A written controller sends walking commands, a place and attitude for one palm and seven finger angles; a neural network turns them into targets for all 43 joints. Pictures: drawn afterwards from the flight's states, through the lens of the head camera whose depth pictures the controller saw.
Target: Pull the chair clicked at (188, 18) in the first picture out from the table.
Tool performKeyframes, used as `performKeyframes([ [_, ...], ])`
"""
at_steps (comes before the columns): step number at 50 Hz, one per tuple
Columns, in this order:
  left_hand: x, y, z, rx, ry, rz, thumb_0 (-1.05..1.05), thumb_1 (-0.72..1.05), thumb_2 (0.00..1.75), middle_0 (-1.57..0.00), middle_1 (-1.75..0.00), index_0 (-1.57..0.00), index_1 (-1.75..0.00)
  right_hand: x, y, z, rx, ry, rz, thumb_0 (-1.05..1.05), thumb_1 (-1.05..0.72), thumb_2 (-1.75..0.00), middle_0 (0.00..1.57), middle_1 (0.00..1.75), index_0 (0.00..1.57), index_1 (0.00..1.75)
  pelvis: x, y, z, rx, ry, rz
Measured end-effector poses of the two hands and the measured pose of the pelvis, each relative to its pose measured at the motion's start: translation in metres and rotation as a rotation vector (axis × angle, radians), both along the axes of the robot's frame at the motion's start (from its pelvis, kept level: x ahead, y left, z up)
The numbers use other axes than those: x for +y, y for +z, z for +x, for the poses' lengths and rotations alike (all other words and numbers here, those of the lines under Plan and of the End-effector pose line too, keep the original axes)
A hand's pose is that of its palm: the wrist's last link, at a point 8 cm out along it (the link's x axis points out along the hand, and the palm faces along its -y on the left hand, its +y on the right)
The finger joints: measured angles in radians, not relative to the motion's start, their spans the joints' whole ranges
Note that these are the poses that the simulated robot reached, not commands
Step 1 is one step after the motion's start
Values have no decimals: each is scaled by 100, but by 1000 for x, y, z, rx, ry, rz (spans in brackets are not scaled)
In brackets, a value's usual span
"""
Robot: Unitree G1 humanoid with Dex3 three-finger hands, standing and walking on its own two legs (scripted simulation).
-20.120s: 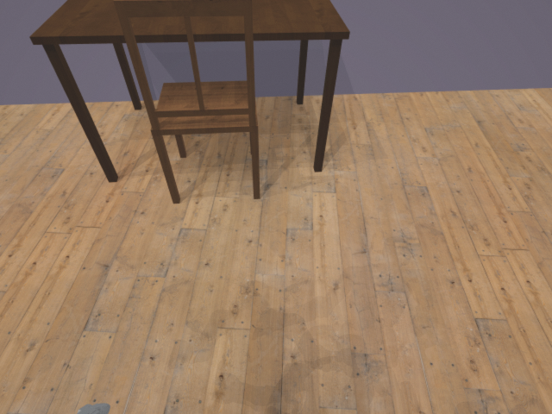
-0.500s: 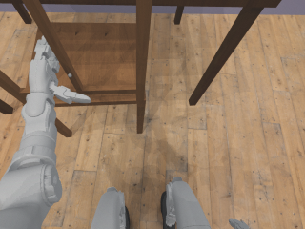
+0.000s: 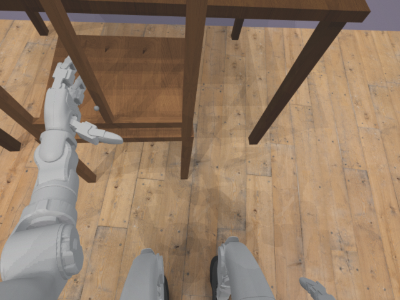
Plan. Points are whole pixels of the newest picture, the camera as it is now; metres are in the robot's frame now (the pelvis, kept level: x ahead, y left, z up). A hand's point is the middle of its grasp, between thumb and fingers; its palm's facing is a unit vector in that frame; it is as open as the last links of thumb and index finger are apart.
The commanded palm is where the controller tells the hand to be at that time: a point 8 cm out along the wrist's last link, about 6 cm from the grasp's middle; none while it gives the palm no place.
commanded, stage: hook a spindle and tug to test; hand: left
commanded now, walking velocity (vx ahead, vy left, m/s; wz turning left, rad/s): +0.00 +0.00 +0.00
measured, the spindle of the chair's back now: (87, 75) +0.54 +0.19 +0.04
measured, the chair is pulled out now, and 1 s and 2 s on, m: -0.02 0.01 0.10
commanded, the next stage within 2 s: step backward, pulling the chair out in 1.30 s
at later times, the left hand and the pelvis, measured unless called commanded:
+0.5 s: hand (100, 101) +0.49 +0.17 +0.02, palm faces +0.03 -1.00 -0.05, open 9.2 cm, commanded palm +0.46 +0.20 +0.03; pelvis +0.01 +0.00 +0.00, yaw +0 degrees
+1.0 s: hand (104, 109) +0.47 +0.16 +0.03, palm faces +0.01 -1.00 -0.05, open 5.6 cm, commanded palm +0.43 +0.21 +0.03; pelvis +0.03 +0.00 +0.02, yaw +0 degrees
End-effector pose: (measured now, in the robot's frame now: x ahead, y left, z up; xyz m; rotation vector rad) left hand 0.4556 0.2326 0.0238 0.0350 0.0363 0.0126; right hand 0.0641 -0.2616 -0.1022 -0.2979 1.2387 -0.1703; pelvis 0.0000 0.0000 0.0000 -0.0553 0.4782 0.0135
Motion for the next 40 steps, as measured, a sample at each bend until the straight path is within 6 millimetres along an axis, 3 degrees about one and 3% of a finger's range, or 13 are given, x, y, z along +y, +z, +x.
performKeyframes([
  [11, -3, 3, 3, 5, 20, -3, -1, -45, 32, -25, -75, -26, -76, 4, -5, -6, 19, -6, 19, 1, -91, -90, 20, 30, 20, 30, 1, 0, -1, 2, 4, 0],
  [22, -6, 3, 11, 10, 19, 14, 0, 0, 51, -34, -124, -38, -128, 3, -3, -16, 67, -31, 27, 1, -91, -90, 20, 30, 20, 30, -1, 3, 6, 11, -2, 2],
  [34, -11, 4, 11, 13, 12, 11, 1, 63, 78, -37, -137, -42, -140, 0, 5, -1, 54, -39, 27, 1, -91, -90, 20, 30, 20, 30, -2, 10, 18, 14, -7, 6],
  [40, -16, 4, 7, 12, 2, 5, 2, 70, 81, -34, -138, -39, -141, 1, 6, 14, 18, -34, 36, 1, -91, -90, 20, 30, 20, 30, -2, 12, 22, 11, -10, 9],
])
